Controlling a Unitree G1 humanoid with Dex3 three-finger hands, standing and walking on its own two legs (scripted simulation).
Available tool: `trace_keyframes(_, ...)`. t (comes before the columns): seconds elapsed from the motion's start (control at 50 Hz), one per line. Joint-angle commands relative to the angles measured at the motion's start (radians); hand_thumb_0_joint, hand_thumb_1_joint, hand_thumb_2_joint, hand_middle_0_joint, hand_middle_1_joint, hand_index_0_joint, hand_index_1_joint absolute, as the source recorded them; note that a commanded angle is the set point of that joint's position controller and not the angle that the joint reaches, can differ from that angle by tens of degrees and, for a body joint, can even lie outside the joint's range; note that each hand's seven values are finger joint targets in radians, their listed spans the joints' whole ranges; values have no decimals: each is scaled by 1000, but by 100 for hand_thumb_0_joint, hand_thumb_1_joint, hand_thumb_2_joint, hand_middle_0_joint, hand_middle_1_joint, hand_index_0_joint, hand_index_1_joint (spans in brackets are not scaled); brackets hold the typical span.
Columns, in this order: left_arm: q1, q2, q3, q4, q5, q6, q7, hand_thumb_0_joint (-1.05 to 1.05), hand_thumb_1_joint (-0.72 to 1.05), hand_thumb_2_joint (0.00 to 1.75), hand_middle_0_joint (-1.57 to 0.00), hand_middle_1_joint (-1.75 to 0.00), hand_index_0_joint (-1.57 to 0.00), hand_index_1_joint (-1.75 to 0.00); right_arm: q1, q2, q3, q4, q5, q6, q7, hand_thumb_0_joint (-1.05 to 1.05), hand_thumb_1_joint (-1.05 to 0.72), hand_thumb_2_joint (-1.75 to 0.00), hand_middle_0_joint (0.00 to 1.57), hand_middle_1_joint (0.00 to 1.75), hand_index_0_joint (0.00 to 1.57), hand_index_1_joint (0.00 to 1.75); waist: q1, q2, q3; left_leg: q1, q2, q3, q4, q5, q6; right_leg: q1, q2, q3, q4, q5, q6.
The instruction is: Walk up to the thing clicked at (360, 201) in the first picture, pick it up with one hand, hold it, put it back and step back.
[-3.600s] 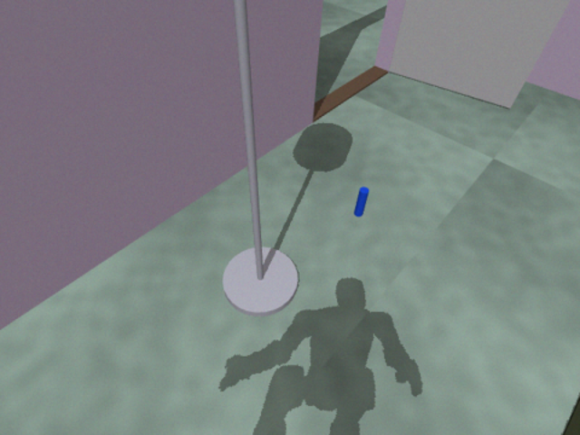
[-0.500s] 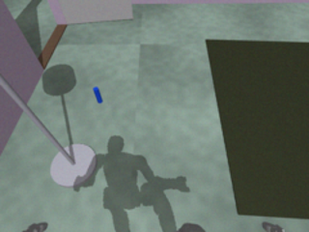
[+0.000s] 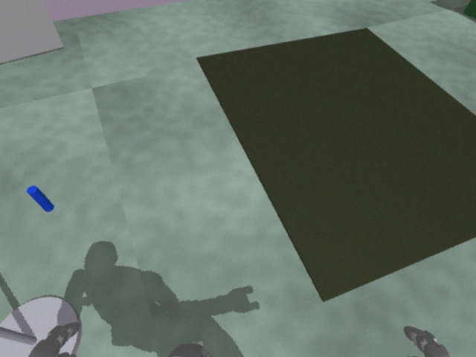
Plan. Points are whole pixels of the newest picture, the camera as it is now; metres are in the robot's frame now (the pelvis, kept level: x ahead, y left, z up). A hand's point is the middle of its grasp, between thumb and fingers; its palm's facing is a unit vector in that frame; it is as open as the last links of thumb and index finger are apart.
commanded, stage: walk up
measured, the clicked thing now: (41, 199) +0.77 +0.87 -0.68
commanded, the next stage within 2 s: none
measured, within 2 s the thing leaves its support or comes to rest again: neither
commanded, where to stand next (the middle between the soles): +0.02 -0.03 m, yaw -55 degrees
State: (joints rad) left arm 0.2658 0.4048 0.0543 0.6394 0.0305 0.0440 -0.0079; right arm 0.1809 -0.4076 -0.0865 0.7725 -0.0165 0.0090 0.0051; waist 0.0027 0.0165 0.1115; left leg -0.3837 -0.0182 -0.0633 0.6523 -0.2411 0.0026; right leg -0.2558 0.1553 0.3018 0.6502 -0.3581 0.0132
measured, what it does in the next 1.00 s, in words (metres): steps on the spot, turning right: right foot, then left foot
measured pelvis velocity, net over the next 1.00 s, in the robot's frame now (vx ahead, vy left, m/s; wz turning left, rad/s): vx -0.02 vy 0.03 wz -0.69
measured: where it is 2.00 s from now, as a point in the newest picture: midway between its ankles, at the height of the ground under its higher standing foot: outside the picture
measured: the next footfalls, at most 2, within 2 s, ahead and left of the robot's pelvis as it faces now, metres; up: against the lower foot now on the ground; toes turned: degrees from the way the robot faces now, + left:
right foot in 0.50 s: -0.01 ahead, -0.11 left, +0.00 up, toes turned -26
left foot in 0.88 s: +0.09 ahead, +0.08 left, +0.00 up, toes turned -36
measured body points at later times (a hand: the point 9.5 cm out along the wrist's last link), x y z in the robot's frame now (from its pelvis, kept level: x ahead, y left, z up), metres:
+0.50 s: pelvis -0.02 +0.02 -0.01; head +0.03 -0.01 +0.44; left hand +0.21 +0.27 -0.10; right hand -0.06 -0.32 -0.11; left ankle +0.06 +0.10 -0.72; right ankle -0.05 -0.09 -0.72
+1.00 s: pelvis -0.02 +0.03 +0.00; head +0.02 +0.03 +0.44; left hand +0.25 +0.21 -0.12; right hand -0.17 -0.27 -0.09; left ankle +0.06 +0.10 -0.72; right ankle -0.08 -0.08 -0.68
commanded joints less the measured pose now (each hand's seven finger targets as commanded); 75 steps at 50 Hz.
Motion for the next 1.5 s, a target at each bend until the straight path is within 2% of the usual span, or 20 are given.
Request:
trace_keyframes(0.0,112,189,68,-53,-5,-19,36,0,90,90,-20,-30,-20,-30,-1,-289,-77,-127,-2,-26,-18,0,-90,-90,20,30,20,30,-6,162,-164,321,472,-448,-321,245,160,-273,11,-115,428,-253,13)
trace_keyframes(0.02,144,208,75,-29,-1,-18,39,0,90,90,-20,-30,-20,-30,-37,-306,-86,-135,9,-30,-12,0,-90,-90,20,30,20,30,1,215,-151,279,521,-462,-327,294,225,-255,-31,-149,532,-262,23)
trace_keyframes(0.08,63,218,91,-6,-10,-7,9,0,90,90,-20,-30,-20,-30,-36,-183,-49,-136,-2,-32,-16,0,-90,-90,20,30,20,30,4,145,-101,241,278,-99,-291,374,79,-233,-84,-151,562,-78,4)
trace_keyframes(0.12,71,195,73,-18,-20,-2,-12,0,90,90,-20,-30,-20,-30,-19,-195,-47,-131,-1,-35,-14,0,-90,-90,20,30,20,30,-14,197,-139,305,244,13,-250,457,99,-259,-86,-213,570,-24,12)
trace_keyframes(0.28,-11,189,56,-55,-19,3,-31,0,90,90,-20,-30,-20,-30,127,-251,-68,-176,5,-33,-5,0,-90,-90,20,30,20,30,-76,146,-140,360,403,28,-233,366,206,-280,-187,-275,306,-54,33)
trace_keyframes(0.44,106,183,81,-13,-7,-12,-29,0,90,90,-20,-30,-20,-30,32,-267,-75,-221,6,-14,3,0,-90,-90,20,30,20,30,8,138,-158,85,418,148,-58,156,154,18,-165,-346,-4,-1,-54)
trace_keyframes(0.52,69,347,117,-50,14,-39,-8,0,90,90,-20,-30,-20,-30,-10,-190,-39,-232,28,4,-13,0,-90,-90,20,30,20,30,60,-280,-68,-277,84,104,486,-444,-20,9,-478,355,-325,95,-332)
trace_keyframes(0.6,-29,255,99,-53,-5,-41,13,0,90,90,-20,-30,-20,-30,98,-194,-35,-122,37,-1,-10,0,-90,-90,20,30,20,30,-13,-216,-109,-214,97,74,449,-242,-9,47,-288,48,-212,175,-206)
trace_keyframes(0.76,78,245,98,-34,4,-51,14,0,90,90,-20,-30,-20,-30,64,-195,-24,-109,3,-32,-24,0,-90,-90,20,30,20,30,42,-145,-121,-149,47,49,250,-252,21,42,-305,178,-153,293,-257)
trace_keyframes(0.84,-32,234,86,-53,-11,-39,11,0,90,90,-20,-30,-20,-30,194,-167,-25,-55,-1,-57,-30,0,-90,-90,20,30,20,30,-47,-126,-151,158,-2,86,-46,-107,45,-144,-257,95,-36,376,-202)
trace_keyframes(0.86,-46,196,74,-60,-19,-36,11,0,90,90,-20,-30,-20,-30,225,-185,-35,-47,-13,-64,-33,0,-90,-90,20,30,20,30,-66,-68,-161,235,45,18,-143,-70,57,-213,-213,46,43,309,-151)
trace_keyframes(0.9,11,153,57,-43,-17,-34,17,0,90,90,-20,-30,-20,-30,146,-334,-68,-84,-20,-70,-39,0,-90,-90,20,30,20,30,-31,211,-122,261,438,-478,-358,-159,177,-415,-1,-142,391,-145,-27)
trace_keyframes(0.94,18,268,80,-6,1,-39,24,0,90,90,-20,-30,-20,-30,63,-339,-81,-104,-9,-70,-29,0,-90,-90,20,30,20,30,-21,157,-51,111,532,-511,-357,-143,322,-356,-102,-123,571,-186,-11)
trace_keyframes(1.0,22,230,93,55,-17,-41,0,0,90,90,-20,-30,-20,-30,85,-242,-42,-92,-14,-80,-32,0,-90,-90,20,30,20,30,-10,81,-6,111,286,-154,-308,-6,160,-328,-96,-136,513,-40,-20)
trace_keyframes(1.12,-5,174,58,65,-25,-78,-12,0,90,90,-20,-30,-20,-30,135,-265,-41,-99,-29,-59,1,0,-90,-90,20,30,20,30,-70,232,-75,252,250,13,-220,81,203,-239,-134,-302,156,-75,7)
trace_keyframes(1.22,133,184,66,152,-10,-104,24,0,90,90,-20,-30,-20,-30,93,-216,-23,-118,-2,-17,8,0,-90,-90,20,30,20,30,14,121,-155,119,231,99,89,269,133,91,-85,-360,-180,156,-38)
trace_keyframes(1.26,143,307,98,132,0,-119,40,0,90,90,-20,-30,-20,-30,100,-93,22,-148,12,-16,6,0,-90,-90,20,30,20,30,19,-240,-146,-225,76,143,369,-246,19,243,-410,213,-226,365,-160)
trace_keyframes(1.3,75,326,87,115,-7,-109,42,0,90,90,-20,-30,-20,-30,52,-207,-19,-119,4,-1,-15,0,-90,-90,20,30,20,30,22,-175,-83,-129,113,22,410,-427,17,-3,-497,295,-217,291,-320)
trace_keyframes(1.36,-9,253,61,112,-15,-111,48,0,90,90,-20,-30,-20,-30,103,-197,-17,-45,15,-5,-4,0,-90,-90,20,30,20,30,-23,-168,-66,-114,122,23,322,-263,18,2,-342,76,-193,243,-210)
trace_keyframes(1.48,-45,241,50,113,-12,-100,41,0,90,90,-20,-30,-20,-30,118,-175,-12,18,6,-25,-3,0,-90,-90,20,30,20,30,-29,-224,-130,77,65,93,80,-180,15,-99,-294,5,-109,310,-200)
